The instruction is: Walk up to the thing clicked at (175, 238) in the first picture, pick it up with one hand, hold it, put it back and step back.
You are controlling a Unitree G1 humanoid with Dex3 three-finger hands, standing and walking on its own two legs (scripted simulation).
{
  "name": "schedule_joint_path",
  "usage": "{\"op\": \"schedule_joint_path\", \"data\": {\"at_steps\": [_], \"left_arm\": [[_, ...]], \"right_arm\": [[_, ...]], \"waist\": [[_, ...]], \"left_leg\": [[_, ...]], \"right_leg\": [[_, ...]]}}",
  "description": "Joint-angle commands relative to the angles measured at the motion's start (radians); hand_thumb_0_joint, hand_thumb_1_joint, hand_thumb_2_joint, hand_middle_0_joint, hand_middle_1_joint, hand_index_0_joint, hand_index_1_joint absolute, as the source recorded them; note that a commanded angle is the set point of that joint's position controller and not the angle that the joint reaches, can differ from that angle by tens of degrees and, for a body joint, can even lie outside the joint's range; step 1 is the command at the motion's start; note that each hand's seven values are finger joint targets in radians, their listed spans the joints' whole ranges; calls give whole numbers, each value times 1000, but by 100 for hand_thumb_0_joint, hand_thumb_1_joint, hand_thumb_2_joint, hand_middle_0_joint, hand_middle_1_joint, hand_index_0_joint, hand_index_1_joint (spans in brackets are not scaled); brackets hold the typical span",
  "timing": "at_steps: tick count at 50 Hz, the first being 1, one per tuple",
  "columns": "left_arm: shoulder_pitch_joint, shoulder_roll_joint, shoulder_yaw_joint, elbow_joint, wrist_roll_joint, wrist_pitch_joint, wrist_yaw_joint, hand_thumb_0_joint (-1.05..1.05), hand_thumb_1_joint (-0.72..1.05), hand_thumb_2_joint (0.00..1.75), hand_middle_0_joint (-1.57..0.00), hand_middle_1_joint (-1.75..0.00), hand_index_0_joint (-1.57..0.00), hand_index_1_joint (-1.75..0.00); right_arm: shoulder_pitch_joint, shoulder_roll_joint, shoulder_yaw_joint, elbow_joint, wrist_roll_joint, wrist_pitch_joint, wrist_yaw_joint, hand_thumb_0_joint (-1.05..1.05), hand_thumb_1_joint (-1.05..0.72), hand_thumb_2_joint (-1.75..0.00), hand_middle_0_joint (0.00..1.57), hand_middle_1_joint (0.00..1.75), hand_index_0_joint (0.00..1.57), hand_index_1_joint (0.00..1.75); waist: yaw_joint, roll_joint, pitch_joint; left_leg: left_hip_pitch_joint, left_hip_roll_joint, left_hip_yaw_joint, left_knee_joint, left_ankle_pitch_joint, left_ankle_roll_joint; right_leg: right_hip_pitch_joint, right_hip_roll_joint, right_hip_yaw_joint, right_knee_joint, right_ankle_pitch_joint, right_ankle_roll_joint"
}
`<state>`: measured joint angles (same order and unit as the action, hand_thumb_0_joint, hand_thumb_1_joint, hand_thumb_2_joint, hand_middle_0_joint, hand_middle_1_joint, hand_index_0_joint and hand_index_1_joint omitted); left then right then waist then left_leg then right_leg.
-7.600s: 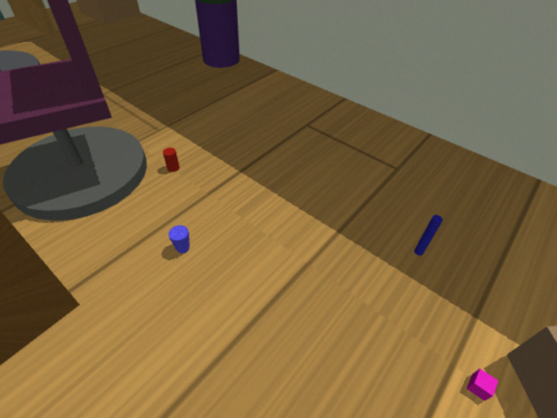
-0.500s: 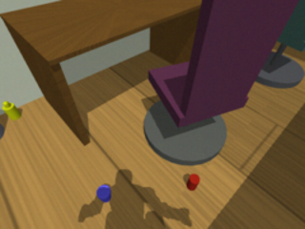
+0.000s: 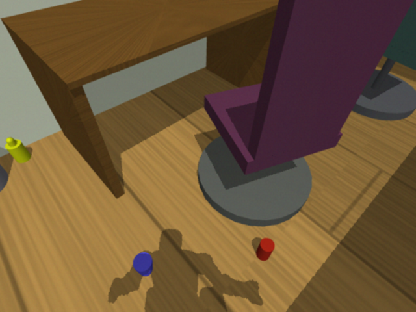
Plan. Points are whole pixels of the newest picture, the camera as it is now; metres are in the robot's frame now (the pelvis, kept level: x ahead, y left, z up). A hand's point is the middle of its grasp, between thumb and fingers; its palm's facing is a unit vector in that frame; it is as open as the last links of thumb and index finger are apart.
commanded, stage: stand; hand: left
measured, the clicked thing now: (144, 266) +0.45 +0.27 -0.73
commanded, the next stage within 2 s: walk up in 0.72 s
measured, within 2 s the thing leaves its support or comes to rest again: neither
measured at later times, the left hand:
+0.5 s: hand out of the picture +0.08 +0.25 -0.16, palm faces -0.03 -0.94 -0.35, open 7.4 cm
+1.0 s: hand out of the picture +0.07 +0.28 -0.16, palm faces -0.04 -0.92 -0.39, open 7.4 cm
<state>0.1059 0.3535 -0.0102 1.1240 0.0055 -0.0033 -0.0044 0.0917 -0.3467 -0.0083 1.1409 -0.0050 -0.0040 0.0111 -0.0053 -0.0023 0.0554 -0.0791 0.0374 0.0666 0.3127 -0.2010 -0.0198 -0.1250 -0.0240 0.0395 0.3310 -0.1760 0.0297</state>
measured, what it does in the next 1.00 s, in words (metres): stands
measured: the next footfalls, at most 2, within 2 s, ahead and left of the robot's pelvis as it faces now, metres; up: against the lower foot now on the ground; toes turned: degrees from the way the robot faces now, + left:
left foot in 1.68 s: +0.07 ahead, +0.19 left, +0.00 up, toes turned -3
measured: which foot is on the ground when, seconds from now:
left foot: down 0.00-1.00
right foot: down 0.00-1.00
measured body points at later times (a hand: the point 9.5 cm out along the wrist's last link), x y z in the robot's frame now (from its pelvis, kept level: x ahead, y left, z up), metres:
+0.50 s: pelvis +0.00 +0.00 +0.00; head +0.01 +0.00 +0.45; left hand +0.08 +0.30 -0.13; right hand +0.07 -0.30 -0.13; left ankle -0.02 +0.13 -0.75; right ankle +0.00 -0.14 -0.75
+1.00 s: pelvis +0.02 +0.01 -0.01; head +0.03 +0.01 +0.44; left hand +0.08 +0.33 -0.13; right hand +0.07 -0.30 -0.14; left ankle -0.02 +0.13 -0.75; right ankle +0.00 -0.14 -0.75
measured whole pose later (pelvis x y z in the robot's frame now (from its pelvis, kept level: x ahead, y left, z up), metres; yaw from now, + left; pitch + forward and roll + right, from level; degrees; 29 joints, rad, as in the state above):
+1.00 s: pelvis +0.02 +0.01 -0.01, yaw -2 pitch -2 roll +0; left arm 0.18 0.38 0.02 1.08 0.01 -0.02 0.01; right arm 0.17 -0.37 -0.06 1.06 -0.02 0.02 0.03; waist 0.00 0.00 0.06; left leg -0.09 0.02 0.10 0.42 -0.29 0.01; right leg -0.16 -0.04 0.07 0.45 -0.26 0.04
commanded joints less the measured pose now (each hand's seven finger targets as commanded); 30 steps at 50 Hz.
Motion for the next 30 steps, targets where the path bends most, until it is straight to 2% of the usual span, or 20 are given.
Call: {"op": "schedule_joint_path", "data": {"at_steps": [1,12,20,30], "left_arm": [[-32,217,42,-58,2,-24,13,0,90,90,-20,-30,-20,-30],[-39,216,45,-59,2,-21,14,0,90,90,-20,-30,-20,-30],[-37,217,45,-63,5,-22,14,0,90,90,-20,-30,-20,-30],[-32,219,43,-65,4,-25,15,0,90,90,-20,-30,-20,-30]], "right_arm": [[-35,-218,-40,-57,-2,-21,-15,0,-90,-90,20,30,20,30],[-31,-214,-37,-61,-5,-20,-16,0,-90,-90,20,30,20,30],[-29,-220,-42,-63,-4,-23,-18,0,-90,-90,20,30,20,30],[-12,-215,-41,-64,-3,-21,-16,0,-90,-90,20,30,20,30]], "waist": [[0,-2,-90],[1,3,-71],[1,0,-96],[-3,-2,-79]], "left_leg": [[34,109,-89,-45,166,28],[13,104,-85,-54,128,27],[43,115,-92,-49,179,30],[26,110,-89,-49,146,33]], "right_leg": [[6,-102,66,-38,220,-43],[8,-105,68,-47,194,-44],[3,-101,61,-29,212,-49],[8,-106,64,-43,203,-47]]}}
